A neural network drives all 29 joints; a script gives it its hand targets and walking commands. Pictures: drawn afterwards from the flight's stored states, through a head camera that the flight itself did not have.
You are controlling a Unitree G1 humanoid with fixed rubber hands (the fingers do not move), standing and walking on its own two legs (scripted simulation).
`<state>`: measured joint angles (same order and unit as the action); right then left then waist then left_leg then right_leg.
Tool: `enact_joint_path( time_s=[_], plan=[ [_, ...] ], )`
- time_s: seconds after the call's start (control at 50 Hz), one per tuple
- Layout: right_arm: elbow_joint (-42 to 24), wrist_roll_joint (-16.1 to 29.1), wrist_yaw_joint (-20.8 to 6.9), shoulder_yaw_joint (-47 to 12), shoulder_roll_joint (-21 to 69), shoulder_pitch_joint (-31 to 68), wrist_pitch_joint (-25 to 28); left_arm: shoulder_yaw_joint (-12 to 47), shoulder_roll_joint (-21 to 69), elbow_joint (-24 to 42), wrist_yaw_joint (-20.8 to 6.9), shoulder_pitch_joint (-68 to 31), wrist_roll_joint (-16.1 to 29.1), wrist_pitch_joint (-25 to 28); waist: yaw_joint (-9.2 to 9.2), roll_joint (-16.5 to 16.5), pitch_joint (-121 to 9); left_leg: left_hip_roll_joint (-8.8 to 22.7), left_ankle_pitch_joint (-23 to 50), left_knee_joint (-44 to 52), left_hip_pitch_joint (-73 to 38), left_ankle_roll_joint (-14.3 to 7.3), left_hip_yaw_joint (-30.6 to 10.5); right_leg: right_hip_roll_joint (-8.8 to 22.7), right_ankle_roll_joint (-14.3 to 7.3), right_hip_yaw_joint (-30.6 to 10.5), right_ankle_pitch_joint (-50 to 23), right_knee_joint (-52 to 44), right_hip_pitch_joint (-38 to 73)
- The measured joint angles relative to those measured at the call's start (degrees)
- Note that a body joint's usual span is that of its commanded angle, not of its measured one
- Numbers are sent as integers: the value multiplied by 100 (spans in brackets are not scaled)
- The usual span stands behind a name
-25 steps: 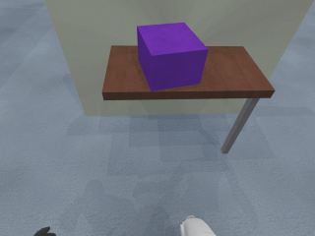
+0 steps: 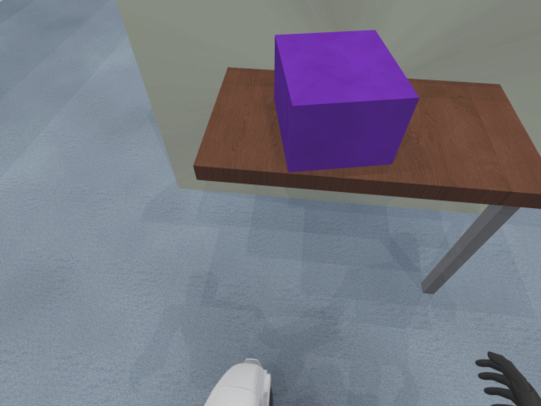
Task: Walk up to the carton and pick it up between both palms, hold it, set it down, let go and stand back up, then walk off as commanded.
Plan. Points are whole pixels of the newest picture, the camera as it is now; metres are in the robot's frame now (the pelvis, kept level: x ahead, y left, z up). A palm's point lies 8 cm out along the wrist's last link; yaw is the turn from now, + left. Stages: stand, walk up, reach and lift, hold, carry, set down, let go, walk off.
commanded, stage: walk off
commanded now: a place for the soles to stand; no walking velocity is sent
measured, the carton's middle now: (333, 99) +0.77 -0.03 +0.00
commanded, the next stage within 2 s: stand in 0.90 s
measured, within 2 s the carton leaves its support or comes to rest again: neither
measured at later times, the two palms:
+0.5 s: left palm (74, 397) +0.12 +0.33 -0.08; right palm out of the picture +0.10 -0.33 -0.11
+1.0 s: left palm out of the picture +0.10 +0.31 -0.08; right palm out of the picture +0.07 -0.31 -0.08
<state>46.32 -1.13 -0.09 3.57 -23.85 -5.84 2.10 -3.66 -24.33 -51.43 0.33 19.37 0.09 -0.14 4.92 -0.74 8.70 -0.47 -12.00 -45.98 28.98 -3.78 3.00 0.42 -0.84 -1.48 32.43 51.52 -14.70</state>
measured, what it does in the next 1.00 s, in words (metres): steps on the spot: right foot, then left foot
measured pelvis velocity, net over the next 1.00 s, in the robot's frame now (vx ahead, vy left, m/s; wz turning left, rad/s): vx -0.01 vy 0.01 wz -0.06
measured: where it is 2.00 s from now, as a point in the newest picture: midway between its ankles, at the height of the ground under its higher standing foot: outside the picture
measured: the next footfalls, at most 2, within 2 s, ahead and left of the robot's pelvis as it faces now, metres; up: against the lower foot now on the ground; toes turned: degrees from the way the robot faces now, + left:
right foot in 0.18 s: +0.05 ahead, -0.14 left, +0.00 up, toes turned +0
left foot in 0.48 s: +0.09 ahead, +0.12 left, +0.00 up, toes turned -5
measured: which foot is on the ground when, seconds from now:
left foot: down 0.00-0.24, up 0.26-0.46, down 0.48-1.00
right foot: up 0.00-0.16, down 0.18-1.00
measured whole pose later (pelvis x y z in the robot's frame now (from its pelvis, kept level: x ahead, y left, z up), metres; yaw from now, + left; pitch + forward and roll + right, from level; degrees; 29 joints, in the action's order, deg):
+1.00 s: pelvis -0.01 +0.01 +0.02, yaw -3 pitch -4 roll +0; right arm 57.3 -0.4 -0.3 2.7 -21.5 -5.2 0.5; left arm -2.0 -21.9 -57.0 0.0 7.1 -0.5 0.9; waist -0.2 0.4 7.0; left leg -0.2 -15.9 -38.6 18.4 0.2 -1.7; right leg -0.1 1.6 -4.2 18.1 38.7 -16.5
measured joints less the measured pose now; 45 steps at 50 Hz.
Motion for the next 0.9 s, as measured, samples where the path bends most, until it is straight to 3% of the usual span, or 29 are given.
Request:
enact_joint_path(
  time_s=[0.1, 0.18, 0.24, 0.3, 0.34, 0.4, 0.46, 0.5, 0.54, 0.6, 0.68, 0.9],
  plan=[
    [15, -53, -19, -85, 214, 357, -144, 68, 44, -28, 84, -416, 3, 57, -235, -62, 264, 29, -69, 67, 20, 17, 36, -195, -167, -134, 143, 647, -495],
    [-2, -75, -23, -79, 231, 450, -257, 85, 52, -2, 100, -614, -22, 151, -372, 47, 445, 116, -89, -16, 89, 88, 86, -116, -134, 12, -162, -61, -492],
    [137, -51, -21, -15, 138, 348, -436, 86, 186, -33, 92, -652, -109, 184, -546, 497, 486, 311, -265, -217, 97, 160, -188, -341, -1, 250, -666, -355, -278],
    [319, -18, 23, 16, 176, 190, -558, 95, 128, -33, 124, -501, -212, 203, -446, 395, 275, 70, -1543, -910, 165, 228, -388, -295, -34, 38, -610, -354, -341],
    [356, -2, 58, 41, 138, 127, -561, 115, 86, -4, 201, -458, -191, 222, -406, 354, 260, -90, -1807, -1458, 96, 244, -578, -262, -34, -110, -617, -371, -319],
    [365, 57, 100, 73, 27, -3, -507, 97, 49, 117, 253, -497, -168, 230, -425, 418, 218, -55, -1657, -1530, -153, 263, -700, -258, 19, -147, -633, -429, -275],
    [393, 83, 94, 79, -68, -83, -427, 71, 5, 234, 243, -638, -145, 216, -460, 469, 149, 136, -1387, -598, -593, 239, -623, -245, 83, -123, -563, -322, -342],
    [499, 70, 95, 76, 39, -96, -307, 47, -93, 175, 199, -881, -96, 153, -458, 152, 229, -48, -1080, -100, -884, 459, -449, 2, 117, -245, -430, -58, -361],
    [534, 41, 87, -12, 122, -160, -193, 52, -86, 132, 180, -1051, 5, 99, -448, -46, 190, -176, -999, 20, -985, 444, -346, 106, 31, -358, -724, 196, -460],
    [629, 3, 68, -112, 131, -238, -171, 100, 26, 35, 171, -1207, 49, 120, -508, 70, -29, -66, -1048, -77, -914, 387, -480, -15, -112, -245, -367, -273, -338],
    [697, 55, 49, -128, 182, -152, -226, 99, 163, -31, 93, -1243, -63, 201, -587, 188, -147, 65, -1014, -75, -901, 463, -625, -126, 157, -112, -856, -588, -231],
    [855, 37, -1, -86, 171, 28, -183, 129, 229, -322, -6, -1261, -89, 145, -524, 138, -207, 37, -569, 457, -899, 419, -509, -77, 213, -232, -1261, -1021, -311]
  ],
)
